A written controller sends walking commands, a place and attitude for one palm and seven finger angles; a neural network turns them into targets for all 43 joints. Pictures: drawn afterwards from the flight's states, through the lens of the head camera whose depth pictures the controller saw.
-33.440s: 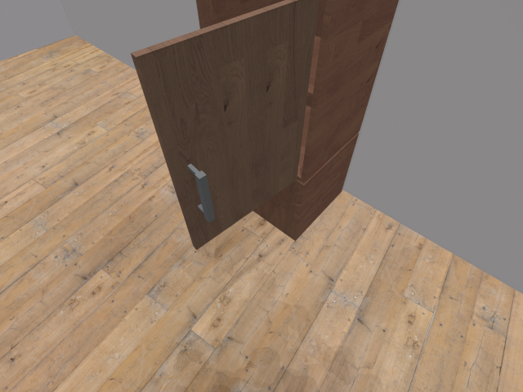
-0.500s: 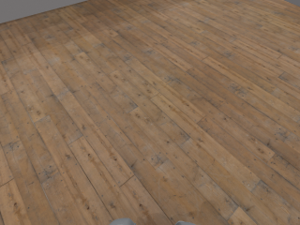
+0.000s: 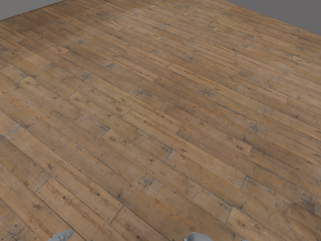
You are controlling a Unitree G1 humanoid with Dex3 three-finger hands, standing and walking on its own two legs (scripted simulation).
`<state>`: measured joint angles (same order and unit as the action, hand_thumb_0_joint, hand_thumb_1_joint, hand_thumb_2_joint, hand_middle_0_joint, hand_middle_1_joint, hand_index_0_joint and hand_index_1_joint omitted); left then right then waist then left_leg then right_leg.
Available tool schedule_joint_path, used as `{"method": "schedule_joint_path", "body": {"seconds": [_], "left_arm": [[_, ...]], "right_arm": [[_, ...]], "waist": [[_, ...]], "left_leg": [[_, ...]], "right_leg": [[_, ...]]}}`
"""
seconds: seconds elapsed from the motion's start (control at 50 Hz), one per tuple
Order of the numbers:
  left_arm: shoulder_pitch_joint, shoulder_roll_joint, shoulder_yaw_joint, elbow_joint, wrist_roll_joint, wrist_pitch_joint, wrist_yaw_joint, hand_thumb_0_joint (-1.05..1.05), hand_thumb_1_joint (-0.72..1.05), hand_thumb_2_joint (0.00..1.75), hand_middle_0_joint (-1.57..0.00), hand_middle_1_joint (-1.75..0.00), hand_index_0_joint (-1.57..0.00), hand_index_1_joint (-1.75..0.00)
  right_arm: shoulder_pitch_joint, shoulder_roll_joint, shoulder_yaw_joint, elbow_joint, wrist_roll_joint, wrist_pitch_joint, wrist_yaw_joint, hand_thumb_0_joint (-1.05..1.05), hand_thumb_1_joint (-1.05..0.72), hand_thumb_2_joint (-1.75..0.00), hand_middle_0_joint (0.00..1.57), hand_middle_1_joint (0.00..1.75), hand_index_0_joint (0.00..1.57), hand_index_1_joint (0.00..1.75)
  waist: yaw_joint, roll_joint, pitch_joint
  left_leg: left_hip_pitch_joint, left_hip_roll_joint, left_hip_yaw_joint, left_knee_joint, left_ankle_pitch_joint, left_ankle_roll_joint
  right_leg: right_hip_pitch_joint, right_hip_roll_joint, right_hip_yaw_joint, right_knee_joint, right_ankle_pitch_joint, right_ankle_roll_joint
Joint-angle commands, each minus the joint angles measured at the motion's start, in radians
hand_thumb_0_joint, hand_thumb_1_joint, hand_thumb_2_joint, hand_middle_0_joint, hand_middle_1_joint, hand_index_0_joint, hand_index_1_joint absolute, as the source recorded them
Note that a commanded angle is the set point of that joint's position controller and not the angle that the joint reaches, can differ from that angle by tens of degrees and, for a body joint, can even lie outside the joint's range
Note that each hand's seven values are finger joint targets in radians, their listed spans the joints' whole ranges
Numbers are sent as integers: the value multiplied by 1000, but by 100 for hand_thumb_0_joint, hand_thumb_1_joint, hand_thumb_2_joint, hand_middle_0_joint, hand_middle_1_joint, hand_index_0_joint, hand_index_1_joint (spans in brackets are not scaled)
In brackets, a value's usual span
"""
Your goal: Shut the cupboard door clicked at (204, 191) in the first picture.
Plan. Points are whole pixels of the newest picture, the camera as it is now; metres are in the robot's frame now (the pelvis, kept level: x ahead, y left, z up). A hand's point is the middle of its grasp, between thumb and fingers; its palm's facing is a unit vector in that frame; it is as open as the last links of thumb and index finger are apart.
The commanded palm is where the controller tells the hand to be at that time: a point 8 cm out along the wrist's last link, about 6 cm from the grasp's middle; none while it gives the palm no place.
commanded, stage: turn to face it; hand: left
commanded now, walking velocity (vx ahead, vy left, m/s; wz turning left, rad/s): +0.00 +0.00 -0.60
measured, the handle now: out of the picture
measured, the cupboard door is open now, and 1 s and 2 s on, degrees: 59 59 59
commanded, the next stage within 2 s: take the last steps up to it in 1.90 s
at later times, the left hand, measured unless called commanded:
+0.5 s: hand (110, 228) +0.17 +0.15 -0.18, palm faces -0.28 -0.94 -0.21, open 7.4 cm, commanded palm none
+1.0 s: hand (141, 212) +0.22 +0.07 -0.15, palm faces -0.55 -0.79 -0.28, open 7.4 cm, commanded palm none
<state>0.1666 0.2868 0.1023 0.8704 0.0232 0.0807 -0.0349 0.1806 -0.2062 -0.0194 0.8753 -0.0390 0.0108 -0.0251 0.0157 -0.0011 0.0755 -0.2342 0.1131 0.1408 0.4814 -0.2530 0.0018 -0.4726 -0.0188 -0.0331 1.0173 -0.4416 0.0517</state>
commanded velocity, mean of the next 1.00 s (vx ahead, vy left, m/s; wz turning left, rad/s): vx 0.00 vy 0.00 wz -0.60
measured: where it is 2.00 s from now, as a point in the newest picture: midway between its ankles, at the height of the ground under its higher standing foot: outside the picture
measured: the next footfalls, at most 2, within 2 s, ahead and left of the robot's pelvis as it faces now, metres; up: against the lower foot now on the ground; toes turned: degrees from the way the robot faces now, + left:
right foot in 0.18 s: +0.02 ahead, -0.15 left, +0.00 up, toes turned -11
left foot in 0.50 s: +0.12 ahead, +0.09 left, +0.00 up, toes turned -13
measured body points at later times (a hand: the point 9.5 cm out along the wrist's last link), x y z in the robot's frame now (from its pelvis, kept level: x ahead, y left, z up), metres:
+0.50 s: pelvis +0.03 -0.01 -0.02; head +0.08 -0.01 +0.43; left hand +0.18 +0.20 -0.16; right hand +0.02 -0.29 -0.15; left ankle +0.08 +0.10 -0.75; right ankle -0.02 -0.14 -0.74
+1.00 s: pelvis +0.02 -0.05 -0.01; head +0.05 -0.10 +0.44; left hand +0.24 +0.11 -0.13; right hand -0.07 -0.31 -0.16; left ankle +0.08 +0.08 -0.67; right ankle -0.04 -0.12 -0.74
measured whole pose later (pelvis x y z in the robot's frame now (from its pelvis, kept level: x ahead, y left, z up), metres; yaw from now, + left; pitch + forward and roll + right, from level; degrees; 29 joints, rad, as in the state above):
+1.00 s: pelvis +0.02 -0.05 -0.01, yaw -35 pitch +2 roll +1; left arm 0.17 0.20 0.05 0.88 0.02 0.04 0.00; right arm 0.17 -0.28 -0.06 0.91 -0.02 0.06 -0.02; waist -0.01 0.05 0.10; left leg -0.51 0.08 0.05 1.09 -0.41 -0.09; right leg -0.26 0.02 0.00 0.52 -0.28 -0.04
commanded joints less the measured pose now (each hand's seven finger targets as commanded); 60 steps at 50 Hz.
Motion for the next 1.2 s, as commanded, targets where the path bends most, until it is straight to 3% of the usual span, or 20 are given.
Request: {"method": "schedule_joint_path", "body": {"seconds": [0.0,0.06,0.12,0.14,0.16,0.2,0.26,0.42,0.44,0.46,0.48,0.58,0.7,0.76,0.78,0.8,0.82,0.94,1.08,1.18], "left_arm": [[-59,14,-6,-104,-3,-24,-9,0,90,90,-20,-30,-20,-30],[-60,21,-10,-106,-3,-31,-7,0,90,90,-20,-30,-20,-30],[70,86,2,-67,1,-49,1,0,90,90,-20,-30,-20,-30],[124,198,21,-54,10,-65,16,0,90,90,-20,-30,-20,-30],[165,237,23,-35,-4,-63,27,0,90,90,-20,-30,-20,-30],[103,205,29,-48,-3,-59,48,0,90,90,-20,-30,-20,-30],[-16,140,10,-83,-2,-55,48,0,90,90,-20,-30,-20,-30],[-58,143,19,-81,-3,-42,37,0,90,90,-20,-30,-20,-30],[-57,107,12,-87,-8,-36,35,0,90,90,-20,-30,-20,-30],[-13,44,1,-102,-18,-29,27,0,90,90,-20,-30,-20,-30],[-10,39,-5,-120,-15,-35,21,0,90,90,-20,-30,-20,-30],[-43,31,4,-87,-6,-21,-7,0,90,90,-20,-30,-20,-30],[-59,3,-9,-98,-7,-25,-9,0,90,90,-20,-30,-20,-30],[14,25,-3,-79,-4,-37,-5,0,90,90,-20,-30,-20,-30],[88,78,8,-58,0,-46,1,0,90,90,-20,-30,-20,-30],[128,192,27,-44,9,-60,15,0,90,90,-20,-30,-20,-30],[163,231,27,-33,-5,-55,25,0,90,90,-20,-30,-20,-30],[20,113,4,-64,-7,-68,46,0,90,90,-20,-30,-20,-30],[52,140,14,-54,0,-64,45,0,90,90,-20,-30,-20,-30],[-5,147,19,-60,-4,-52,41,0,90,90,-20,-30,-20,-30]], "right_arm": [[76,-222,-68,-33,6,-13,-5,0,-90,-90,20,30,20,30],[74,-239,-77,-27,5,-8,1,0,-90,-90,20,30,20,30],[45,-237,-81,-33,20,-4,9,0,-90,-90,20,30,20,30],[38,-151,-63,-68,26,-1,16,0,-90,-90,20,30,20,30],[-11,-144,-49,-100,25,10,7,0,-90,-90,20,30,20,30],[-29,-150,-46,-92,27,13,-12,0,-90,-90,20,30,20,30],[8,-142,-45,-53,23,15,2,0,-90,-90,20,30,20,30],[114,-128,-46,-39,30,-2,-2,0,-90,-90,20,30,20,30],[150,-161,-51,-30,26,-11,-3,0,-90,-90,20,30,20,30],[174,-257,-66,-30,9,-21,-7,0,-90,-90,20,30,20,30],[189,-304,-73,-48,6,-17,-12,0,-90,-90,20,30,20,30],[51,-212,-52,-72,0,-18,-17,0,-90,-90,20,30,20,30],[92,-233,-72,-35,5,-8,-5,0,-90,-90,20,30,20,30],[60,-242,-82,-37,11,-1,2,0,-90,-90,20,30,20,30],[43,-222,-82,-45,20,1,7,0,-90,-90,20,30,20,30],[16,-137,-62,-89,26,4,11,0,-90,-90,20,30,20,30],[-29,-146,-52,-115,23,18,5,0,-90,-90,20,30,20,30],[-5,-138,-52,-51,21,22,4,0,-90,-90,20,30,20,30],[-52,-130,-48,-82,26,20,2,0,-90,-90,20,30,20,30],[29,-130,-46,-68,34,2,-5,0,-90,-90,20,30,20,30]], "waist": [[-51,196,-108],[-53,229,-114],[22,95,-167],[50,-224,-174],[75,-253,-162],[45,-298,-147],[-12,-155,-144],[-57,-160,-128],[-69,-48,-145],[-64,240,-168],[-71,303,-173],[-24,163,-91],[-55,224,-124],[-9,181,-132],[28,68,-160],[55,-287,-138],[78,-277,-128],[-14,-149,-147],[1,-129,-131],[-41,-126,-140]], "left_leg": [[141,239,-97,-111,437,123],[134,254,-69,-59,458,107],[0,184,12,164,301,3],[-273,51,80,384,-149,-67],[-370,-24,-21,575,-406,-82],[-466,-3,-144,706,-337,-82],[-330,-4,-119,596,-191,-97],[-12,-78,-82,58,-1,-79],[90,-23,-142,-84,54,-62],[188,200,-378,-163,145,25],[164,371,-506,-192,231,136],[82,241,-196,-148,336,122],[124,258,-81,-81,385,117],[33,233,-22,43,293,50],[-53,180,20,173,175,-4],[-321,26,84,398,-290,-74],[-367,-21,-47,581,-400,-78],[-358,-11,-138,633,-123,-100],[-299,-51,-133,418,-151,-99],[-44,-92,-120,63,-17,-76]], "right_leg": [[20,-5,-41,-142,14,-3],[98,9,-70,-280,23,-24],[390,-26,-21,-617,328,-68],[579,-274,287,-676,641,-157],[526,-387,384,-641,932,-259],[507,-332,390,-631,838,-292],[390,-221,224,-606,745,-236],[189,-152,313,-545,491,-173],[116,-89,266,-467,366,-122],[-29,55,147,-276,65,-60],[-77,72,55,-44,-208,-35],[-69,-17,29,111,-46,-3],[74,5,-59,-212,-17,-19],[265,23,-82,-492,186,-42],[397,-33,-2,-616,304,-69],[526,-291,344,-707,570,-164],[436,-379,431,-695,719,-251],[418,-198,237,-629,760,-223],[387,-203,349,-635,667,-258],[256,-145,382,-549,615,-189]]}}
